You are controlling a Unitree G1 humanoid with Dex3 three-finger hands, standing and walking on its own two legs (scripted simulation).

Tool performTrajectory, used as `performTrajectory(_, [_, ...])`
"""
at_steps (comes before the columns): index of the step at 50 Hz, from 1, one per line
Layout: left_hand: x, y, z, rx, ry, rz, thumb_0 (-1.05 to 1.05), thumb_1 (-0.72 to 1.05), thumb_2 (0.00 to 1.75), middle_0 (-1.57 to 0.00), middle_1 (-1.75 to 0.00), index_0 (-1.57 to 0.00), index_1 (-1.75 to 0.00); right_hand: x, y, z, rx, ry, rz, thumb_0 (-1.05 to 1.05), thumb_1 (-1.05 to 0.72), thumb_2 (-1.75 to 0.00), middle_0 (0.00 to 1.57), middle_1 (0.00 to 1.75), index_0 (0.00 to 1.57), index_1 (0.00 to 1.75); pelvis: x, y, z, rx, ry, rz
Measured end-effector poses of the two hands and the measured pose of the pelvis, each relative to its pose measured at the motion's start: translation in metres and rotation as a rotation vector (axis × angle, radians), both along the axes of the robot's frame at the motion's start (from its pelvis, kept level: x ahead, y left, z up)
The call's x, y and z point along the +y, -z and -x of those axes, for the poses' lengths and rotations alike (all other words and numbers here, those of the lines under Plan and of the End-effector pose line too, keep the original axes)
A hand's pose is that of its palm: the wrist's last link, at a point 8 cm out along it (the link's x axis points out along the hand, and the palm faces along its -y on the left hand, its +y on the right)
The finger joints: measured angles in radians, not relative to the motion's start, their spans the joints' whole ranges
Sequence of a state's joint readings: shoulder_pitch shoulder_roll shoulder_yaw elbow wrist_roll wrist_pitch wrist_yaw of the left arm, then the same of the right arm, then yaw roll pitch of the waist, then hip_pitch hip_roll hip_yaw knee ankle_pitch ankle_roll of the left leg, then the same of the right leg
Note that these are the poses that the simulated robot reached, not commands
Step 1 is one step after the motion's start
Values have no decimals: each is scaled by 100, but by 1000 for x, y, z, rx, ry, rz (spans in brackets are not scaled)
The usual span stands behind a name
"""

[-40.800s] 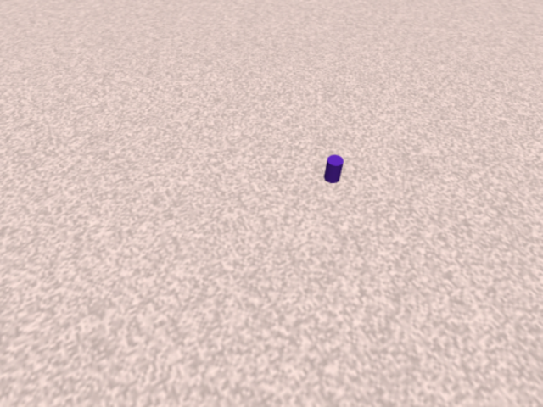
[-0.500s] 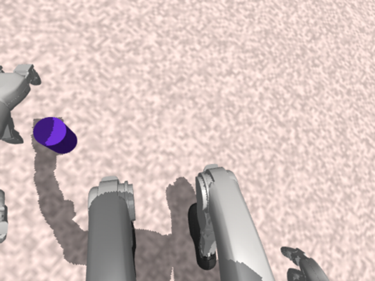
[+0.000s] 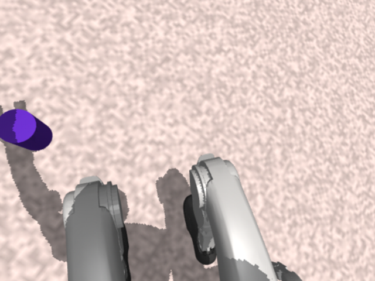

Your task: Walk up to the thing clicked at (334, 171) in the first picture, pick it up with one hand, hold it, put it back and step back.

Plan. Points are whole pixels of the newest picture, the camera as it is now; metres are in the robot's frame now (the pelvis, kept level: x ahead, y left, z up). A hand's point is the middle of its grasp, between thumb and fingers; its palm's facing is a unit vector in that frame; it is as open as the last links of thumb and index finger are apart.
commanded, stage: home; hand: left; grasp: from above
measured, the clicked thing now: (27, 131) +0.46 +0.31 -0.29
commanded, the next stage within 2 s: none
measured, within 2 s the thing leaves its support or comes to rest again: neither
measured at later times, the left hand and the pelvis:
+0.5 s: hand out of the picture +0.32 +0.28 +0.07, palm faces -0.21 -0.73 -0.65, open 7.6 cm; pelvis +0.02 +0.00 +0.18, yaw +5 degrees
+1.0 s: hand out of the picture +0.25 +0.21 +0.27, palm faces +0.18 -0.96 -0.23, open 7.4 cm; pelvis +0.08 +0.00 +0.34, yaw +7 degrees
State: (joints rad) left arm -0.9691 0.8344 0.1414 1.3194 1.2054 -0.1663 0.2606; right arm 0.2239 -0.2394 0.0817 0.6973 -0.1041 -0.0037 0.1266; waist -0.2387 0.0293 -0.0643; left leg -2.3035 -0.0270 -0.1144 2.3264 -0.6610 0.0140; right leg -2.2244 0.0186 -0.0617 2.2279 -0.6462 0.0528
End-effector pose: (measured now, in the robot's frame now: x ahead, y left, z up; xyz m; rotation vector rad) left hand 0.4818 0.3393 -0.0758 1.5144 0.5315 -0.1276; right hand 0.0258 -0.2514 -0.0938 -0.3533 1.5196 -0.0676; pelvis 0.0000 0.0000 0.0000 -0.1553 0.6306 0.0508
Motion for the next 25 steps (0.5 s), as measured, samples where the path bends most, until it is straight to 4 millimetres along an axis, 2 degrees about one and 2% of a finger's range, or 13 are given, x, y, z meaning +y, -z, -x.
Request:
performTrajectory(5, [3,-30,16,22,-40,73,1,-15,87,-21,-68,-20,-69,-1,-19,-16,-24,16,-15,0,-89,-89,20,30,21,30,2,-25,-5,14,-8,-1])
performTrajectory(9, [-2,-64,40,-1,-80,195,0,10,84,-22,-53,-20,-54,-7,-44,-43,-75,-2,-4,0,-90,-89,20,30,21,30,3,-53,-8,15,-13,-5])
performTrajectory(17, [-13,-133,105,-22,-219,439,1,62,86,-21,-36,-21,-36,-12,-109,-124,-293,-64,17,1,-90,-89,20,30,21,30,2,-117,-13,-22,-27,-25])
performTrajectory(21, [-19,-164,136,-24,-307,535,1,76,88,-21,-33,-21,-33,-3,-146,-166,-431,-100,-2,1,-90,-89,20,30,20,30,0,-148,-16,-56,-38,-40])
performTrajectory(25, [-29,-193,165,-30,-407,636,1,84,89,-21,-31,-21,-31,11,-182,-199,-558,-123,-37,1,-90,-89,20,30,20,30,-1,-178,-20,-93,-47,-54])
